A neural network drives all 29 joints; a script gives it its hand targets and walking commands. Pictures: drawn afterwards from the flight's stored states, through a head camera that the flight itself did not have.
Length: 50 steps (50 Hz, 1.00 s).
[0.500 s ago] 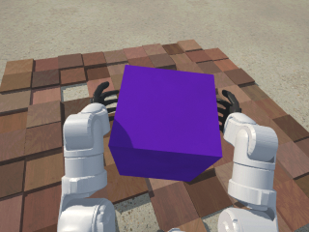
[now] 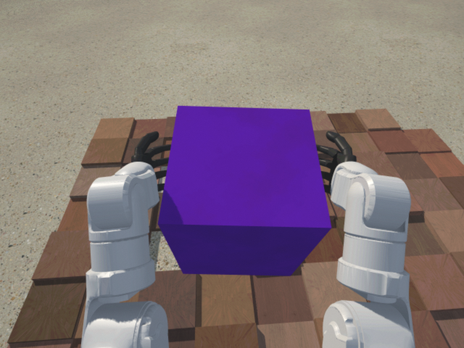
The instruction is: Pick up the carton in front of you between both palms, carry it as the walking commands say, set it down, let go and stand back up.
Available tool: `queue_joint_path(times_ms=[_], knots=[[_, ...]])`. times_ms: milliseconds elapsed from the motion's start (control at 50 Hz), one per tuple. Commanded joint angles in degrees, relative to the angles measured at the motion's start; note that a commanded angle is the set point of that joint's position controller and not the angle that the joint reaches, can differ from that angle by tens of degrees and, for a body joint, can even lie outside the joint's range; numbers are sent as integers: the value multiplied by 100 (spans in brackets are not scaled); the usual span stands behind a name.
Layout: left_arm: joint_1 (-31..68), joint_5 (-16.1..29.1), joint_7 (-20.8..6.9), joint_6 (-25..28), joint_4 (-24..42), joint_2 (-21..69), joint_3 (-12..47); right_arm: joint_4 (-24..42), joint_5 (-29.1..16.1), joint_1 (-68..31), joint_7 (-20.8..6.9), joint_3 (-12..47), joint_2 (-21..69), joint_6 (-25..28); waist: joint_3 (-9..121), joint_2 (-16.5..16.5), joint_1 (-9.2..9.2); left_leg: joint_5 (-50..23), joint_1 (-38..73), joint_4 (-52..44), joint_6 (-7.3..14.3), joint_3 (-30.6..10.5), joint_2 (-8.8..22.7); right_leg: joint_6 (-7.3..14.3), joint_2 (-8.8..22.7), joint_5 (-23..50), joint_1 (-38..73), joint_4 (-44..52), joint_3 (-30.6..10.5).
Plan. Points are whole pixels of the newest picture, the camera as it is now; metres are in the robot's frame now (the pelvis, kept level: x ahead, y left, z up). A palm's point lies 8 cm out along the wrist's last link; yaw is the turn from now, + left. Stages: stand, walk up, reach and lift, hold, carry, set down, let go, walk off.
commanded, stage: carry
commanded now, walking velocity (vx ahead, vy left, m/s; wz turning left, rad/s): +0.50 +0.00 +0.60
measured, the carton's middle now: (240, 199) +0.36 +0.00 +0.08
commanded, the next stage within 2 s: none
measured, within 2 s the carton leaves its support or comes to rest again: neither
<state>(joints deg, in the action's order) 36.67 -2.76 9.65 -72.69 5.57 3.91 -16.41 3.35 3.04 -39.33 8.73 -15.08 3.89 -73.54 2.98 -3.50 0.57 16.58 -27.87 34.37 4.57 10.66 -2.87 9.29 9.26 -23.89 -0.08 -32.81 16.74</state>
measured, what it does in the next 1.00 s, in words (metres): walks ahead: right foot, then left foot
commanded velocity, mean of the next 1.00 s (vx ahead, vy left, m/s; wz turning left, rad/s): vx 0.50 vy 0.00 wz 0.07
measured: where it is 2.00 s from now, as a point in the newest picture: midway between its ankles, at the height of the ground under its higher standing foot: (222, 163)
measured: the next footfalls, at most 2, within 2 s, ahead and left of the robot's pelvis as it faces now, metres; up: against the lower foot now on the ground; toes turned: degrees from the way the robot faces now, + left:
right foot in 0.34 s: +0.39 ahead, -0.07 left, +0.02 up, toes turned +6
left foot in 0.72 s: +0.57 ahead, +0.15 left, +0.01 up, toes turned +5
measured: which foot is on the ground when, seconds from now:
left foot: down 0.00-0.36, up 0.38-0.70, down 0.72-1.00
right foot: down 0.00-0.02, up 0.04-0.32, down 0.34-0.74, up 0.76-1.00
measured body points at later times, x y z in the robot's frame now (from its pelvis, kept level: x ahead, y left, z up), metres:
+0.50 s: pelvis +0.32 +0.00 +0.03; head +0.34 -0.01 +0.48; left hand +0.61 +0.24 +0.14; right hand +0.70 -0.05 +0.13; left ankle +0.24 +0.09 -0.64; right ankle +0.35 -0.08 -0.71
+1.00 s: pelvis +0.66 +0.07 +0.02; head +0.67 +0.08 +0.47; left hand +0.96 +0.24 +0.14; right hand +0.97 -0.06 +0.14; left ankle +0.53 +0.14 -0.71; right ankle +0.76 -0.02 -0.70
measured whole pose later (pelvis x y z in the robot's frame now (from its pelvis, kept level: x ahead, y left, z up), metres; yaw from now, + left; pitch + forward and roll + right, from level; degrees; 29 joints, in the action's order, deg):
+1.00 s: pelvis +0.66 +0.07 +0.02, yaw +7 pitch +7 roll +0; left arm 19.3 -5.3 8.0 -72.8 22.0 10.5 -11.9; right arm 22.8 3.8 -17.7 7.4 -11.3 9.6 -73.4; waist 6.5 -0.6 3.9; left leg 20.3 -7.7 22.8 15.6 -0.9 -3.1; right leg -1.6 0.0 -7.9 -31.1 -30.7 4.9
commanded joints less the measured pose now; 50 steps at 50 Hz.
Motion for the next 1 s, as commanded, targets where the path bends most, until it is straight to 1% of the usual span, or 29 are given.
queue_joint_path(times_ms=[0, 20, 40, 80, 120, 180, 240, 280, 300, 320, 340, 360, 380, 400, 420, 460, 500, 580, 620, 660, 680, 700, 720, 740, 800, 820, 880, 920, 980], knots=[[4010, 1839, -734, -50, 658, 4889, 3712, 39, -1659, -3119, -486, 3432, 5057, 66, 2699, 564, 520, -2045, 4929, -857, 953, -1362, 299, -1136, -202, 2657, -2746, -3230, -503], [4020, 1873, -755, -24, 679, 5006, 3687, 211, -1764, -3188, -505, 3614, 5189, 102, 2787, 1413, 474, -4232, 5843, -507, 1425, -2815, 1361, -1261, -910, -838, -4292, -4557, -891], [3739, 1776, -768, -18, 410, 5007, 3583, 264, -1813, -3127, -523, 3704, 5233, 115, 3017, 1136, 588, -4338, 5730, -468, 1703, -3389, 1616, -1222, -919, -967, -4712, -5089, -1644], [3593, 1664, -811, 67, 395, 5234, 3637, 658, -1975, -3392, -607, 3946, 5490, 228, 2774, 448, 499, -3178, 4608, -699, 1335, -3420, 1607, -1120, -437, -511, -4610, -4379, -2162], [3514, 1560, -813, 196, 301, 5279, 3709, 895, -2158, -3813, -656, 4192, 5629, 360, 2567, 485, 369, -2377, 3807, -994, 1131, -3216, 1353, -1143, -369, -128, -4282, -3650, -2042], [2968, 1273, -746, 403, -101, 5085, 3630, 550, -2237, -3630, -737, 4301, 5626, 524, 2271, 656, 304, -2057, 3255, -1130, 1109, -2729, 1167, -1243, -510, -95, -4170, -2273, -1714], [2950, 1196, -732, 589, -185, 5074, 3672, 230, -2175, -3408, -815, 4264, 5610, 685, 2106, 1069, 235, -2128, 2240, -1251, 732, -1998, 806, -1235, -1001, 736, -2661, -410, -849], [3160, 1320, -743, 673, -13, 5112, 3809, 242, -2167, -3414, -821, 4273, 5611, 764, 2374, 1228, -197, -2571, 1783, -740, 508, -1606, 964, -1133, -1062, 1467, -1245, -25, -665], [3175, 1399, -760, 695, -9, 5131, 3855, 219, -2078, -3291, -800, 4225, 5558, 795, 2669, 983, -510, -2766, 1397, 76, 326, -1213, 885, -1053, -1087, 1601, -172, 267, -520], [3029, 1457, -779, 720, -109, 5105, 3876, 229, -1936, -3225, -770, 4148, 5461, 812, 2806, 482, -758, -2332, 1081, 1134, 181, -919, 561, -1067, -989, 1748, 574, 560, -649], [2846, 1443, -780, 752, -272, 5083, 3922, 96, -1773, -3103, -751, 4001, 5334, 783, 2659, -237, -825, -1618, 215, 2147, -66, -723, 128, -627, -334, 1354, 1023, 1025, -2119], [2990, 1481, -781, 776, -271, 5016, 3974, 93, -1619, -2932, -734, 3840, 5279, 750, 2559, -1600, -460, 921, -894, 3313, -263, -824, -415, 263, 955, 2218, 1337, 1382, -4506], [3072, 1700, -816, 754, -238, 5207, 4061, 81, -1482, -2888, -682, 3734, 5119, 743, 2592, -948, -356, 1251, -1284, 3896, -211, -1197, -99, 563, 1149, 2041, 1414, 1211, -4805], [3273, 1910, -859, 770, -122, 5354, 4193, 26, -1420, -2795, -632, 3620, 5052, 741, 2422, -330, -397, 1187, -1451, 3788, -233, -1199, 60, 583, 1042, 2477, 1222, 1179, -4521], [3582, 2101, -896, 792, 27, 5462, 4302, 0, -1332, -2734, -584, 3534, 5013, 761, 2316, 10, -340, 1131, -1531, 3248, -248, -1188, 236, 470, 1029, 2567, 1096, 1204, -4242], [3868, 2348, -944, 835, 119, 5624, 4418, -38, -1220, -2685, -504, 3439, 5015, 814, 2237, -27, -408, 1152, -1206, 1988, -295, -1061, 258, 240, 872, 2689, 814, 1339, -3591], [3897, 2474, -966, 861, 153, 5597, 4389, 10, -1164, -2696, -432, 3471, 5013, 859, 2231, -366, -472, 896, -913, 1245, -316, -820, 138, 230, 776, 3236, 717, 1350, -3161], [3561, 2453, -936, 738, 223, 5408, 4239, 398, -1146, -2614, -334, 3573, 4823, 797, 2205, -633, -462, -635, -527, 183, -279, -556, 97, -76, 534, 3879, 704, 1242, -2376], [3317, 2364, -894, 616, 379, 5267, 4180, 733, -1242, -2624, -334, 3632, 4696, 682, 2056, -567, -403, -902, -12, -544, -294, -434, 77, -245, 463, 3850, 491, 1253, -2061], [3077, 2229, -842, 459, 595, 5083, 4143, 1048, -1398, -2576, -369, 3732, 4600, 522, 2302, -437, -91, -1552, 1383, -1223, -200, -171, -19, -471, 322, 4515, -50, 492, -1564], [2903, 2128, -816, 366, 704, 4993, 4108, 1138, -1470, -2460, -397, 3785, 4547, 427, 2455, -161, 9, -1746, 2240, -1300, -158, -29, -93, -582, 37, 4551, -540, -145, -1203], [2739, 2017, -791, 256, 767, 4827, 4047, 1161, -1501, -2291, -442, 3794, 4502, 323, 2503, 228, 225, -1942, 3125, -1334, -52, -445, 276, -712, -190, 3802, -1374, -1008, -1002], [2508, 1902, -772, 113, 749, 4712, 3963, 1101, -1507, -2057, -477, 3723, 4382, 210, 2281, 1026, 229, -2892, 3894, -1264, 166, -1745, 1249, -847, -627, 769, -2588, -1872, -1024], [2457, 1867, -756, -56, 697, 4613, 3894, 1049, -1527, -2055, -471, 3618, 4241, 121, 2388, 1878, 111, -4282, 4784, -847, 719, -3174, 2139, -950, -1037, -584, -3777, -3130, -1318], [2398, 1903, -783, -270, 911, 4833, 3939, 1542, -1765, -2105, -565, 3742, 4497, -50, 2125, 1143, 308, -3430, 4353, -1146, 1118, -3454, 1940, -929, -728, -477, -4592, -2756, -1618], [2369, 1854, -803, -274, 1066, 4958, 3882, 1808, -1880, -2236, -627, 3849, 4698, -69, 1934, 1031, 304, -3576, 4046, -1206, 1015, -3249, 1701, -980, -719, -174, -4480, -2201, -1620], [1677, 1564, -784, -206, 1381, 5292, 3973, 2225, -2027, -1899, -825, 4155, 5177, -69, 2098, 1321, 171, -3284, 3621, -1302, 799, -2673, 1387, -1126, -745, 383, -3755, -852, -1515], [993, 1308, -759, -139, 1513, 5335, 4111, 2249, -2053, -1343, -980, 4391, 5330, -55, 2048, 1384, 152, -4044, 3567, -1181, 611, -2223, 1202, -1126, -866, 1245, -3459, -112, -1267], [133, 1213, -848, -39, 1668, 5451, 4433, 2199, -2079, -461, -1160, 4734, 5533, 16, 2033, 1359, 47, -4228, 2774, -786, 381, -1558, 1008, -1051, -1153, 2526, -2034, 861, -924]])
